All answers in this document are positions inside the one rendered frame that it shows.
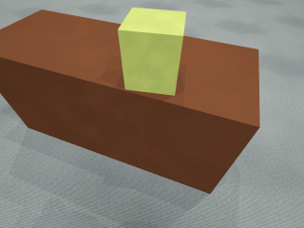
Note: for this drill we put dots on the pedestal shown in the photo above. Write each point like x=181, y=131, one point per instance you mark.
x=63, y=76

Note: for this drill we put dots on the carton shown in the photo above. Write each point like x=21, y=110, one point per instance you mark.
x=150, y=45

